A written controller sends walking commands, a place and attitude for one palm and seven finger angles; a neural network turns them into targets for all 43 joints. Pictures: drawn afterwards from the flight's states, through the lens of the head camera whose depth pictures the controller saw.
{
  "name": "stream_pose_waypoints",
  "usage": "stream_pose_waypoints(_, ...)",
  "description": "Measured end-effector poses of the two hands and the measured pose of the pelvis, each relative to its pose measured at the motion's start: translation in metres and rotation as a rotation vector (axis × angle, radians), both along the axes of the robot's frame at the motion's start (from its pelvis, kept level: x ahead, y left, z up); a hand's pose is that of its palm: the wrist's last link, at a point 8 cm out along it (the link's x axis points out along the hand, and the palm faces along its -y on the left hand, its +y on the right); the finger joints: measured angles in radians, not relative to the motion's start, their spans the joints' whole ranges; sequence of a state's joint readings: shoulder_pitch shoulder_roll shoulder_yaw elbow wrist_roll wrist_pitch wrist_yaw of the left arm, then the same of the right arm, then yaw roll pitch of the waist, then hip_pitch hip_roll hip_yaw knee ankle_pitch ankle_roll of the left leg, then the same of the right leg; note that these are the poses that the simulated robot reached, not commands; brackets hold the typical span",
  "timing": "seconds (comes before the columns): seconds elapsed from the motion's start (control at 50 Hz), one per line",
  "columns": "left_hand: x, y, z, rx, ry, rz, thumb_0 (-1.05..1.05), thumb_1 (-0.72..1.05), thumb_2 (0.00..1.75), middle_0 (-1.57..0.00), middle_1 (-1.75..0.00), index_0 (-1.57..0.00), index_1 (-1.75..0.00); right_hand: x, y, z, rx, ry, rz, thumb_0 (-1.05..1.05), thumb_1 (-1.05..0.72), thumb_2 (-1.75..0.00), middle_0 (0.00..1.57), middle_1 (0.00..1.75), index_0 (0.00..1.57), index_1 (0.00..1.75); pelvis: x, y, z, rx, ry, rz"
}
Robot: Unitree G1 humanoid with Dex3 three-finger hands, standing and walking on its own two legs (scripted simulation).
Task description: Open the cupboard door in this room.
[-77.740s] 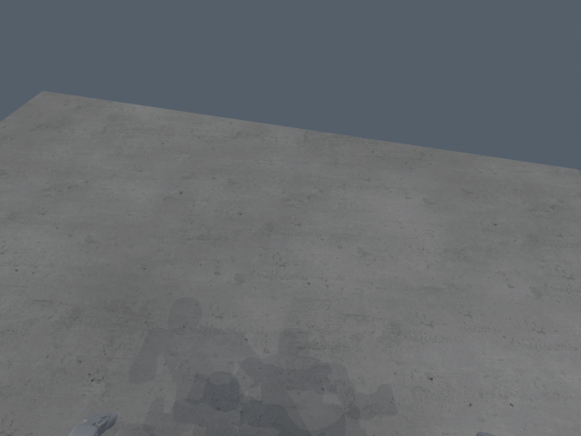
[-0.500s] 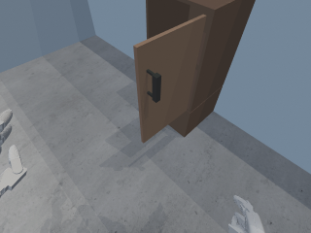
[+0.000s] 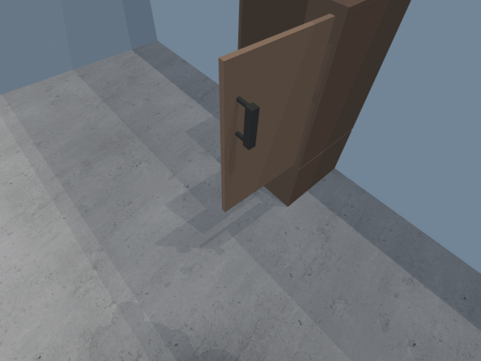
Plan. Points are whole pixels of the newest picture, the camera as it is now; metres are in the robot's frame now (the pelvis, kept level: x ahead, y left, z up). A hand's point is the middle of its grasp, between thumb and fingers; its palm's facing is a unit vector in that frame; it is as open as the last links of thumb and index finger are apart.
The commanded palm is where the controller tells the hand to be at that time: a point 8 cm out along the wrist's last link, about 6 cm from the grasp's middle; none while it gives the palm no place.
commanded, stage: let the arm hang, fingers relaxed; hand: left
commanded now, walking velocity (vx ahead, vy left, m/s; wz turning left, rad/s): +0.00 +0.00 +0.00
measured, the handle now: (245, 123) +0.65 +0.03 -0.02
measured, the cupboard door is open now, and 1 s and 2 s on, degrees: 88 88 88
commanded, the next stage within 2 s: look to check the result in 0.68 s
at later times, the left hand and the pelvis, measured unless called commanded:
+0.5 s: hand out of the picture +0.00 +0.16 -0.17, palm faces +0.02 -0.98 -0.18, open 7.3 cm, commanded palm none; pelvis +0.01 +0.00 +0.00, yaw -1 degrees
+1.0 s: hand out of the picture +0.00 +0.16 -0.17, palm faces +0.03 -0.98 -0.18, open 7.3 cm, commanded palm none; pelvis +0.02 +0.00 +0.00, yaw +0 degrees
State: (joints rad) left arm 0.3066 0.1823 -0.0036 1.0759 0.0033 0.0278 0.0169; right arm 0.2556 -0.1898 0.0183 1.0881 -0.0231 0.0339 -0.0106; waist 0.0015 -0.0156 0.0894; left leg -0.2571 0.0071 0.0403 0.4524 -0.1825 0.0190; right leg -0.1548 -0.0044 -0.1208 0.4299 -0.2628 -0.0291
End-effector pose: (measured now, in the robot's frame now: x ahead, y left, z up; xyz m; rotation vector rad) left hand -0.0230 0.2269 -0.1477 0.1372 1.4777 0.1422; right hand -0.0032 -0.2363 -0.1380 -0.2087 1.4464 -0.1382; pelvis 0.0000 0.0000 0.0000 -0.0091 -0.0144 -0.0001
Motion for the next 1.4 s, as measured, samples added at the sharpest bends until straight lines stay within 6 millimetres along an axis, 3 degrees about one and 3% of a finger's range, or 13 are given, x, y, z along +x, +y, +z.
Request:
stream_pose_waypoints(0.08,-0.029,0.000,0.006,0.011,0.086,0.024,0.01,0.96,0.90,-0.20,-0.30,-0.21,-0.30,-0.027,0.012,-0.005,0.029,0.076,-0.032,0.01,-0.91,-0.90,0.20,0.30,0.20,0.30,0.001,0.001,0.001,-0.001,-0.003,-0.001)
stream_pose_waypoints(0.18,-0.038,-0.002,0.011,0.023,0.113,0.032,0.01,0.93,0.90,-0.20,-0.30,-0.20,-0.30,-0.040,0.029,-0.011,0.072,0.098,-0.060,0.00,-0.91,-0.90,0.20,0.30,0.20,0.30,0.001,0.003,0.001,0.003,-0.007,-0.005)
stream_pose_waypoints(0.34,-0.008,-0.011,0.007,0.013,0.019,0.020,0.01,0.91,0.90,-0.20,-0.30,-0.20,-0.30,-0.029,0.046,-0.017,0.116,0.046,-0.073,0.00,-0.91,-0.90,0.20,0.30,0.20,0.30,0.003,0.003,0.001,0.008,-0.013,-0.009)
stream_pose_waypoints(0.48,0.020,-0.018,0.003,0.000,-0.056,0.001,0.02,0.93,0.90,-0.20,-0.30,-0.20,-0.30,-0.017,0.043,-0.016,0.104,0.007,-0.074,0.01,-0.92,-0.90,0.20,0.30,0.20,0.30,0.006,0.003,0.001,0.011,-0.016,-0.011)
stream_pose_waypoints(0.94,0.018,-0.014,0.006,0.001,-0.019,0.017,0.01,0.91,0.90,-0.20,-0.30,-0.20,-0.30,0.002,0.027,-0.011,0.067,-0.001,-0.055,0.00,-0.91,-0.90,0.20,0.30,0.20,0.30,0.018,0.001,0.003,0.012,-0.011,-0.007)
stream_pose_waypoints(1.4,0.043,-0.016,0.008,0.012,-0.053,0.003,0.01,0.91,0.90,-0.20,-0.30,-0.20,-0.30,0.021,0.015,-0.010,0.056,-0.016,-0.044,0.00,-0.91,-0.90,0.20,0.30,0.20,0.30,0.029,-0.005,0.004,0.016,-0.007,-0.006)
